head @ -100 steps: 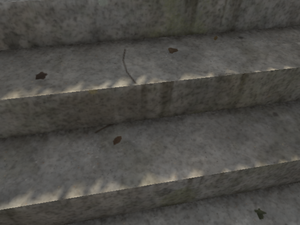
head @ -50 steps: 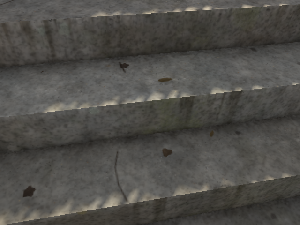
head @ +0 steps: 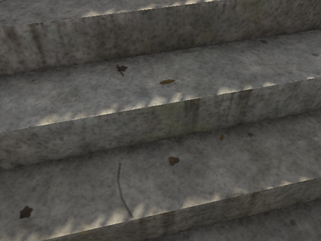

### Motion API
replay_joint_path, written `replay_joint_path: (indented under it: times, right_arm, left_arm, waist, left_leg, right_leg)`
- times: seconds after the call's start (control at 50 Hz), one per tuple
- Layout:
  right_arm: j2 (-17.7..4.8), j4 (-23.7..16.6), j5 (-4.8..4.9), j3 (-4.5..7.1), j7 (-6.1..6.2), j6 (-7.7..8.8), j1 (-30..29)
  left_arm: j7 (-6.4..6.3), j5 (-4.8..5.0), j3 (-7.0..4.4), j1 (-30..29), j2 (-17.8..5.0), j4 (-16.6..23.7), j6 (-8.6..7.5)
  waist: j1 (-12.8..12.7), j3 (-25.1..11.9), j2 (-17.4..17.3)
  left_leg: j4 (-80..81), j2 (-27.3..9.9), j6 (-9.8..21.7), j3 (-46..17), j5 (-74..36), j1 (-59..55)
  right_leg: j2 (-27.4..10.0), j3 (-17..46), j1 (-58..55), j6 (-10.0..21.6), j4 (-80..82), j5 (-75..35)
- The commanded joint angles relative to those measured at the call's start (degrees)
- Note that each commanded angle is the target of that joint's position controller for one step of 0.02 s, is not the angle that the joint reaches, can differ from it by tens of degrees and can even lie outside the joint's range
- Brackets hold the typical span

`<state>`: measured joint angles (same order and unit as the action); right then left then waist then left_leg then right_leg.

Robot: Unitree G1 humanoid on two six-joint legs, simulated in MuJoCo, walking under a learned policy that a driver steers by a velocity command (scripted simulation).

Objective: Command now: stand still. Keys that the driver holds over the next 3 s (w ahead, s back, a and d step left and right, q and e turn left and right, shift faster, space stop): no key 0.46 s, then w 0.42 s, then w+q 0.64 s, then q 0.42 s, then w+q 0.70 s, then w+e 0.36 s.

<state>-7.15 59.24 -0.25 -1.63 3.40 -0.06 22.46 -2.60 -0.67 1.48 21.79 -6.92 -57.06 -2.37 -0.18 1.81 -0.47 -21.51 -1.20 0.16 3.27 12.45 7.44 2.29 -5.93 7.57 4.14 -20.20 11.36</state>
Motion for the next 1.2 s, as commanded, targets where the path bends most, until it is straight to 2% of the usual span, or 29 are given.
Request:
replay_joint_path:
  times: [0.02,0.16,0.18,0.46,0.48,0.58,0.64,0.68,0.72,0.74,0.76,0.78,0.8,0.84,0.88,0.9,0.94,0.98,1.0,1.02,1.04,1.06,1.08,1.1,1.12,1.14,1.16,1.18,1.2]
  right_arm:
    - [-3.4,-0.4,0.12,0.56,0.2,0.08,5.3]
    - [-2.8,0.1,0.05,0.5,0.4,0.07,6.9]
    - [-3.3,0.4,0.39,0.79,0.59,-0.07,8.0]
    - [-1.9,0.6,0.12,0.69,0.76,0.14,9.6]
    - [-1.0,0.5,-0.15,0.35,0.59,0.26,9.0]
    - [-3.9,-1.3,-0.06,1.8,-0.2,0.48,8.2]
    - [-2.2,-3.0,-0.73,1.68,-1.11,1.1,6.6]
    - [-1.7,-2.9,-1.01,1.77,-1.67,1.82,8.6]
    - [-3.2,-1.8,-0.72,1.93,-1.26,2.32,13.7]
    - [-6.5,-1.1,-0.6,2.88,-0.82,2.63,17.7]
    - [-10.7,0.4,-1.06,4.57,-0.46,2.45,22.2]
    - [-11.1,1.5,-0.91,5.34,-0.26,2.45,23.7]
    - [-11.0,1.6,-0.82,5.55,-0.17,2.92,21.4]
    - [-10.0,2.4,-1.46,5.55,-0.64,4.32,17.3]
    - [-5.9,3.5,-2.52,4.43,-1.63,5.64,15.9]
    - [-4.1,4.2,-2.6,3.93,-2.04,6.08,15.3]
    - [-4.9,3.9,-2.99,3.55,-2.61,7.08,13.4]
    - [-5.8,4.8,-1.73,3.17,-2.49,7.44,12.3]
    - [-5.7,6.0,-0.07,2.88,-1.83,6.51,12.5]
    - [-5.5,3.7,1.55,2.61,-1.17,5.4,8.9]
    - [-6.7,1.6,3.09,2.98,-0.96,5.31,8.6]
    - [-10.8,0.6,3.31,3.35,-1.8,6.72,10.8]
    - [-19.5,-0.7,2.64,6.22,-2.54,8.11,9.4]
    - [-23.2,-2.3,3.19,8.43,-3.82,9.49,4.7]
    - [-14.8,-6.4,4.31,7.49,-5.77,10.6,1.6]
    - [-8.8,-10.3,1.02,7.57,-7.06,10.81,-2.0]
    - [-3.3,-11.5,-1.83,7.2,-6.38,9.54,-0.4]
    - [-0.9,-14.7,-3.07,6.81,-6.11,8.55,-2.6]
    - [0.1,-17.0,-4.18,6.27,-5.8,8.21,-5.7]
  left_arm:
    - [-0.25,0.09,-0.68,4.5,-3.9,1.1,0.0]
    - [-0.31,0.11,-0.53,4.8,-3.1,0.9,0.22]
    - [-0.52,0.34,-0.89,5.6,-4.2,0.6,0.35]
    - [-0.46,0.38,-0.71,5.6,-2.9,-0.1,0.34]
    - [-0.26,0.17,-0.42,4.9,-1.8,0.0,0.17]
    - [0.06,0.43,-2.82,6.8,-6.9,-0.1,0.85]
    - [0.19,0.39,-3.82,7.6,-7.2,-0.4,1.02]
    - [0.58,0.5,-4.52,5.1,-7.5,0.3,0.67]
    - [1.18,1.29,-4.42,-2.6,-6.7,2.5,0.22]
    - [1.73,1.86,-3.71,-7.4,-4.4,4.6,-0.43]
    - [2.37,1.32,-3.25,-9.0,-3.0,5.8,-1.38]
    - [3.19,-0.18,-3.91,-8.9,-5.0,5.9,-2.09]
    - [3.96,-1.24,-4.37,-10.3,-5.6,6.5,-2.77]
    - [4.63,-1.51,-3.88,-15.1,-2.2,11.1,-3.76]
    - [3.53,-1.44,-2.63,-21.2,0.9,16.4,-3.33]
    - [2.82,-1.56,-1.93,-23.6,1.5,19.3,-2.94]
    - [2.1,-0.88,-0.39,-29.9,2.3,25.4,-1.96]
    - [2.11,0.34,0.73,-36.4,1.6,31.1,-1.43]
    - [2.45,-0.08,1.9,-39.2,2.1,34.3,-1.02]
    - [3.63,0.66,2.45,-35.9,2.2,33.9,-0.89]
    - [4.57,2.18,2.81,-33.3,4.9,32.4,-0.8]
    - [3.85,2.52,0.84,-20.0,2.3,28.2,-0.48]
    - [2.2,1.81,-1.97,-4.1,-2.6,24.5,0.94]
    - [1.41,-0.36,-4.37,1.8,-8.6,22.7,1.69]
    - [0.58,-2.62,-6.71,4.9,-15.3,20.5,1.01]
    - [0.26,-1.89,-8.73,3.1,-21.6,19.7,1.3]
    - [0.97,-0.57,-8.73,-7.7,-19.6,19.3,0.71]
    - [1.78,0.67,-7.22,-15.1,-14.9,16.7,-0.18]
    - [2.0,1.1,-6.18,-16.0,-9.2,12.4,-1.17]
  waist:
    - [-0.1,5.0,0.7]
    - [-0.2,5.2,0.6]
    - [-0.1,4.1,0.7]
    - [-0.1,4.7,0.2]
    - [-0.1,5.0,0.2]
    - [-0.7,6.1,2.9]
    - [-0.6,6.8,5.1]
    - [1.0,5.4,4.3]
    - [5.4,5.6,-1.1]
    - [8.2,6.1,-8.8]
    - [9.4,5.7,-17.8]
    - [9.5,6.4,-15.0]
    - [8.0,6.8,-8.5]
    - [5.3,4.0,-6.2]
    - [3.6,4.5,-2.8]
    - [3.3,5.6,-2.1]
    - [2.6,9.4,-1.4]
    - [2.7,13.2,-3.0]
    - [3.2,13.2,-3.2]
    - [2.2,10.9,-1.2]
    - [2.6,3.2,0.2]
    - [-2.6,-9.7,-3.9]
    - [-10.8,-22.4,-11.3]
    - [-15.6,-28.2,-11.4]
    - [-14.5,-30.6,3.6]
    - [-12.6,-32.1,16.9]
    - [-6.0,-28.4,12.2]
    - [0.6,-19.2,9.4]
    - [2.5,-8.2,5.4]
  left_leg:
    - [3.7,-6.5,3.8,-5.4,0.9,5.0]
    - [2.9,-6.1,3.9,-5.5,2.4,6.1]
    - [2.4,-5.9,3.7,-5.3,3.4,5.6]
    - [2.3,-6.0,3.9,-5.5,1.3,6.5]
    - [2.8,-5.8,4.2,-5.7,2.6,6.6]
    - [-5.2,-2.4,6.9,-3.9,18.5,13.7]
    - [-11.4,-1.4,8.1,-2.8,16.3,19.3]
    - [-12.4,-0.7,9.5,-2.3,13.9,14.8]
    - [-3.9,-2.8,12.0,-7.8,15.5,2.6]
    - [5.7,-8.3,14.0,-19.0,22.5,-6.3]
    - [15.1,-16.3,17.8,-34.5,31.0,-12.9]
    - [17.8,-20.4,21.2,-41.3,31.6,-14.5]
    - [17.2,-20.5,22.1,-39.6,29.5,-13.4]
    - [15.5,-19.2,20.3,-31.5,18.2,-16.2]
    - [13.6,-18.4,15.7,-23.2,12.4,-16.7]
    - [12.9,-18.1,14.3,-21.0,9.9,-14.7]
    - [16.3,-16.8,11.8,-17.3,11.8,-7.6]
    - [23.1,-14.9,11.0,-13.8,11.7,0.7]
    - [28.5,-12.1,10.9,-11.4,9.7,7.1]
    - [34.3,-8.6,13.4,-6.7,-0.1,19.2]
    - [33.9,-8.5,14.8,-6.2,-16.2,27.6]
    - [20.2,-10.3,14.8,-4.5,-61.6,20.3]
    - [5.5,-12.2,12.7,-5.7,-85.9,7.8]
    - [-11.4,-11.1,8.9,-7.0,-86.6,1.3]
    - [-34.6,-4.0,5.9,-7.3,-65.0,16.4]
    - [-63.8,6.2,4.6,-12.8,-11.8,24.8]
    - [-86.2,4.0,3.8,-20.1,-12.4,31.9]
    - [-92.5,0.2,4.1,-13.5,-17.7,35.6]
    - [-94.9,-1.2,5.8,-9.8,-20.2,41.7]
  right_leg:
    - [-10.0,9.1,2.9,0.5,5.1,-0.6]
    - [-10.0,9.5,4.6,0.7,5.4,2.9]
    - [-9.8,9.6,4.8,0.8,5.6,5.0]
    - [-9.5,9.1,5.6,1.0,4.6,2.4]
    - [-9.5,9.5,5.6,1.0,5.2,3.9]
    - [-10.2,14.0,7.3,5.6,5.2,25.4]
    - [-14.8,21.4,7.7,9.3,7.3,32.3]
    - [-15.6,22.5,10.6,10.8,8.4,31.8]
    - [-10.9,15.0,22.2,8.5,1.3,24.2]
    - [-5.0,6.7,32.6,5.4,-10.9,16.2]
    - [-1.1,0.1,41.7,3.3,-27.3,11.0]
    - [-1.5,0.2,47.5,2.1,-42.8,11.9]
    - [-3.2,2.3,51.4,1.0,-58.2,11.5]
    - [-5.4,6.5,62.5,1.7,-87.6,10.8]
    - [-5.7,8.7,74.6,4.3,-105.2,16.4]
    - [-6.5,8.9,78.6,5.2,-109.6,19.8]
    - [-7.9,6.1,82.4,5.2,-106.4,24.1]
    - [-9.9,2.4,79.5,4.8,-95.4,25.6]
    - [-11.4,0.9,70.7,5.1,-83.0,25.0]
    - [-9.7,-5.6,48.4,4.6,-65.6,16.5]
    - [-5.9,-9.4,22.7,5.0,-55.8,12.2]
    - [-1.1,-7.1,5.6,5.4,-58.9,9.6]
    - [0.8,-2.7,-1.5,5.5,-54.0,11.0]
    - [-0.7,4.0,-3.5,4.8,-43.5,14.6]
    - [-17.2,31.2,-10.8,8.4,-25.6,26.6]
    - [-26.1,58.7,-8.5,7.6,1.9,31.5]
    - [-28.7,61.0,-0.3,6.4,5.2,41.2]
    - [-27.4,52.7,9.3,6.8,3.5,44.8]
    - [-25.9,41.4,16.6,6.1,-2.0,41.5]
